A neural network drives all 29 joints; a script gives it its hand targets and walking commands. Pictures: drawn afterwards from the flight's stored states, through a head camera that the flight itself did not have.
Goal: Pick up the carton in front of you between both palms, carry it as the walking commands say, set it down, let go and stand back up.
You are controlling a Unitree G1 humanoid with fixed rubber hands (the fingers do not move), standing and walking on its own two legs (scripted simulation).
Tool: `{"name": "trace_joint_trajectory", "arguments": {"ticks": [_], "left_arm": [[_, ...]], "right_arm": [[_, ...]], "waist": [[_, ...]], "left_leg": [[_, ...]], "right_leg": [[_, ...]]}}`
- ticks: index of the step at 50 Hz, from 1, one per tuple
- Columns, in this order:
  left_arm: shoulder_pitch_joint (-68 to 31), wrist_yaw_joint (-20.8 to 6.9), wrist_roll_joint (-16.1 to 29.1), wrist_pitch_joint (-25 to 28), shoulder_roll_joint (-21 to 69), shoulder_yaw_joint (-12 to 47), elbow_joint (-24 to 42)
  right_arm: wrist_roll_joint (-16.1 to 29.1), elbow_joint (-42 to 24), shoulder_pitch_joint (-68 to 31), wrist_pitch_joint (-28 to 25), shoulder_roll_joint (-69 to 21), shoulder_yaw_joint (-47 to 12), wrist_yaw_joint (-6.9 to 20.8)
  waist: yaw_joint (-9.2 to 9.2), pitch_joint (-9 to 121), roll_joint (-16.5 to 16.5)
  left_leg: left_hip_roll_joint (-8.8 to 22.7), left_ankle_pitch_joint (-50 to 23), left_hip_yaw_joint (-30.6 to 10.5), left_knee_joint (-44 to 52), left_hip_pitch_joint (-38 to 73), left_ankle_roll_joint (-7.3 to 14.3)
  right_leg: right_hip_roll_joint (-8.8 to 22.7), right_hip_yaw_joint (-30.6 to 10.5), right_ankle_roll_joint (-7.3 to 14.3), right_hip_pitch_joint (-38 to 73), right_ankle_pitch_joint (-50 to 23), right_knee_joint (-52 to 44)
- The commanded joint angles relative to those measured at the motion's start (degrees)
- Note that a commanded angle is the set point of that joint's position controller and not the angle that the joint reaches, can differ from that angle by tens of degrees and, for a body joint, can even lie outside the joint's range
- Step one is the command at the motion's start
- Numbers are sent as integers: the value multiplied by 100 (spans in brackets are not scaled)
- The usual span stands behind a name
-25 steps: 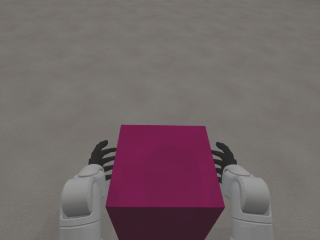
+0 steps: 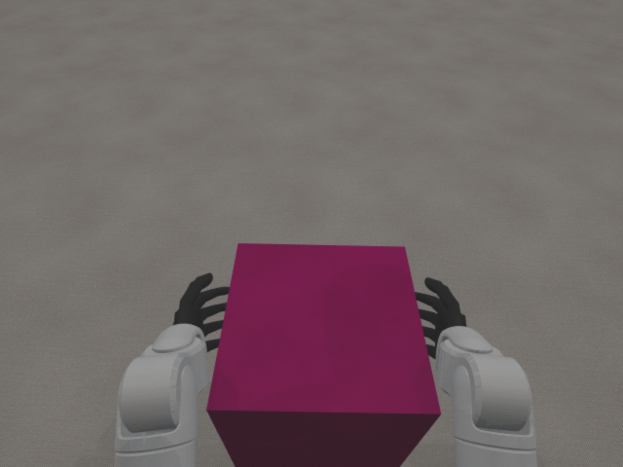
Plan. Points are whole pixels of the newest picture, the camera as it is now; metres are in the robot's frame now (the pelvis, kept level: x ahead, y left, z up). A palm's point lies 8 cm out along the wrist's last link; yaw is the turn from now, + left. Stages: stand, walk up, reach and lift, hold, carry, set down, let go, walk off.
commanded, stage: carry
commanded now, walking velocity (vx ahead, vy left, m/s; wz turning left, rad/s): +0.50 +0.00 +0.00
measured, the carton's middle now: (318, 365) +0.26 +0.01 +0.00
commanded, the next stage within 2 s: none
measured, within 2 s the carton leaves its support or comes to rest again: neither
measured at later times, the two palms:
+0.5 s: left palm (218, 156) +0.58 +0.18 +0.10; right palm (396, 170) +0.55 -0.12 +0.09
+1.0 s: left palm (261, 84) +0.87 +0.13 +0.09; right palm (394, 91) +0.86 -0.16 +0.08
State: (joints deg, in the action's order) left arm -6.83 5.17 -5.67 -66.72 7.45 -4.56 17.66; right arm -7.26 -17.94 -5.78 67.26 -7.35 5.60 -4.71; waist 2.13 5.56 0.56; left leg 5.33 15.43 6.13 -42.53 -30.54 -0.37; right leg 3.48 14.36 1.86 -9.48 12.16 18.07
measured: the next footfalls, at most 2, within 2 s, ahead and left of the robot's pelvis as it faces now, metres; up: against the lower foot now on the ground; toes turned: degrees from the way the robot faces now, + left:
left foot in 0.16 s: +0.30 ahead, +0.13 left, +0.00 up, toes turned +12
right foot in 0.68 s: +0.60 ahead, -0.10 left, +0.00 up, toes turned -14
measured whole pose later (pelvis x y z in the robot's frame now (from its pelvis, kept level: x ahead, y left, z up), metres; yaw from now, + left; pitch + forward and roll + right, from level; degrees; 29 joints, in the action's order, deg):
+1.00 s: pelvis +0.61 -0.01 +0.00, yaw +0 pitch +4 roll +1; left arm -7.8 4.7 -5.3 -66.9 7.5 -4.9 19.1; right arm -7.5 -20.6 -6.4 68.3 -7.4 5.4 -5.0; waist 1.1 5.0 1.3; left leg 6.4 7.4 6.1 -38.3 -32.7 -1.5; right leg 2.3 13.3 2.4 -7.1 11.6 14.9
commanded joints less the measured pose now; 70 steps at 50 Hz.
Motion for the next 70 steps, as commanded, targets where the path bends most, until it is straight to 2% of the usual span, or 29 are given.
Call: {"name": "trace_joint_trajectory", "arguments": {"ticks": [1,6,8,10,11,13,18,21,23,24,25,30,32,34,35,36,37,40,43,47,53,54,57,58,59,60,63,68,70], "left_arm": [[-2396,-1572,2338,-33,5285,4039,732],[-2494,-1464,2316,-267,4827,3948,611],[-2669,-1394,2109,-390,4820,3998,402],[-3175,-1386,2274,-476,4797,4030,643],[-2915,-1423,2327,-558,4836,3907,359],[-3312,-1443,2357,-479,5156,3926,542],[-3101,-1336,2195,-311,5465,3842,397],[-3022,-1288,2193,-320,5346,3975,383],[-2848,-1319,2224,-365,5382,3872,329],[-2859,-1316,2198,-339,5347,4001,463],[-2864,-1316,2197,-363,5322,3965,288],[-2654,-1443,2234,-460,5315,3860,268],[-2900,-1522,2242,-490,5180,3814,218],[-2624,-1541,2233,-381,5181,3824,-14],[-2425,-1561,2243,-338,5173,3786,-195],[-2570,-1619,2390,-269,5471,3816,-345],[-2694,-1584,2336,-177,5365,3883,-244],[-2894,-1581,2415,-96,5816,3895,208],[-3026,-1636,2475,-4,5690,4010,691],[-2483,-1649,2373,-75,5553,4005,307],[-2356,-1432,2283,-179,5105,3860,360],[-2323,-1423,2141,-210,4995,3812,392],[-2507,-1384,2152,-327,4937,3872,507],[-2573,-1388,2144,-355,4863,4007,494],[-2607,-1412,2189,-444,4773,3955,441],[-2429,-1454,2214,-464,4750,4045,534],[-2799,-1497,2153,-306,5419,4036,170],[-2603,-1377,2268,-76,5673,4157,735],[-2548,-1397,2355,-172,5548,4175,868]], "right_arm": [[2384,-689,-2701,-111,-5386,-4096,1389],[2283,-570,-2633,230,-4797,-4052,1411],[2335,-374,-2704,280,-4593,-3834,1487],[2313,-181,-2908,317,-4403,-3750,1474],[2301,-343,-2788,375,-4439,-3655,1489],[2460,-433,-3143,326,-4964,-3730,1467],[2668,-532,-3422,253,-5282,-4056,1533],[2637,-484,-3275,270,-5186,-3846,1537],[2544,-645,-3162,259,-5006,-3973,1466],[2453,-590,-3047,294,-4984,-3901,1466],[2399,-559,-3150,300,-4865,-3799,1449],[2388,-714,-3144,274,-4849,-3894,1449],[2262,-256,-2928,313,-4803,-3857,1451],[2330,-339,-3019,300,-4896,-3905,1469],[2285,-237,-3068,269,-4943,-3891,1476],[2301,-531,-3387,243,-4932,-4035,1442],[2377,-400,-3358,214,-5129,-4007,1468],[2345,-271,-3136,49,-5555,-4123,1442],[2328,-296,-2864,-24,-5665,-4275,1462],[2219,-524,-2782,-101,-5391,-4094,1387],[2392,-674,-2726,206,-4778,-4042,1400],[2414,-670,-2753,226,-4870,-4060,1411],[2520,-870,-2929,316,-4869,-4022,1445],[2374,-576,-2805,367,-4693,-3877,1429],[2256,-459,-2759,323,-4398,-3823,1397],[2309,-312,-2614,332,-4605,-3788,1389],[2348,-466,-3103,156,-5217,-3898,1500],[2611,-688,-2846,95,-5390,-4049,1525],[2484,-703,-2601,73,-5193,-3995,1495]], "waist": [[-145,1057,-1021],[-137,981,-1146],[-299,1229,-434],[-319,1549,2074],[-323,1351,1724],[-272,1351,299],[-238,1346,393],[-265,942,667],[-319,1140,114],[-302,1039,517],[-285,1008,883],[-221,584,482],[-178,577,799],[-151,1100,347],[-1,1815,-704],[-56,1434,-1832],[-11,1546,-1951],[-54,1578,-201],[-125,1458,-871],[-92,1115,-779],[-65,795,-540],[-55,594,-928],[-242,1246,-514],[-338,1716,-98],[-333,1825,1313],[-329,1885,1484],[-262,1552,395],[-202,1685,1150],[-243,1830,885]], "left_leg": [[-43,-1114,234,886,247,-82],[-381,-1076,989,1844,979,100],[-563,-696,1209,1680,2716,118],[1850,-29,-3008,3161,4697,921],[2048,-613,-2806,3050,4158,1045],[1570,-900,-1922,2948,3688,969],[1340,169,-934,3632,3065,900],[1076,-598,-377,3703,3445,835],[1106,-1628,-318,3422,3739,952],[902,-2097,-68,3237,3941,836],[941,-2163,80,3257,3990,801],[1061,-1700,263,3291,3425,689],[849,-2681,493,2612,3372,543],[506,-3714,834,553,3075,330],[210,-1750,568,-996,1931,-107],[-643,1034,332,-2030,30,-219],[-513,1431,-401,-2759,-575,-111],[164,440,-643,-2406,-686,238],[157,32,-318,-1429,-168,66],[105,-826,3,173,-153,-116],[-74,-1234,526,1387,141,-53],[-29,-1149,554,1536,119,-6],[-480,-1028,1032,2006,2258,113],[170,-1259,280,1988,3443,330],[1644,-2025,-2129,2539,4331,1017],[2187,-3461,-2866,2493,4820,1541],[1595,-4077,-1224,2475,3714,1003],[1038,-3430,275,2757,2797,640],[1135,-2984,455,2453,2687,662]], "right_leg": [[1218,-797,425,786,-1001,-812],[944,-235,156,1196,-1651,26],[691,133,-36,351,-2239,1498],[-368,-225,-459,-2423,1274,4470],[112,-1121,-289,-2717,1674,5115],[424,-1374,-159,-2702,1131,4996],[432,-1043,-222,-2597,191,3717],[448,-797,-319,-3095,-519,2931],[337,-666,-360,-3063,-558,2392],[211,-635,-327,-3127,-714,2082],[284,-698,-241,-3061,-760,1847],[338,-410,-79,-2063,-1021,1258],[181,-240,-94,-1148,-393,1282],[-314,280,-52,282,-185,644],[1316,-2032,-10,1455,377,200],[2206,-4196,688,2238,461,-600],[2286,-4208,938,2523,-556,-474],[1793,-2590,575,1714,-1346,-367],[1519,-1605,403,864,-552,-771],[1295,-1085,592,554,71,-1193],[1085,-714,441,1036,-722,-810],[1133,-659,406,1149,-1051,-645],[722,-36,57,754,-2407,1107],[601,-100,-190,-238,-1964,2540],[-159,7,-564,-1845,62,4228],[-384,-716,-468,-2747,1928,5068],[356,-1308,-208,-2566,1455,4394],[19,-637,-382,-1402,413,1945],[-43,-493,-286,-861,-162,1393]]}}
